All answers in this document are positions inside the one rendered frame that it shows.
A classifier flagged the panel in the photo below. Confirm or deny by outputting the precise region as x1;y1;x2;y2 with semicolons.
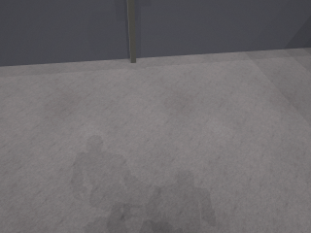
126;0;136;63

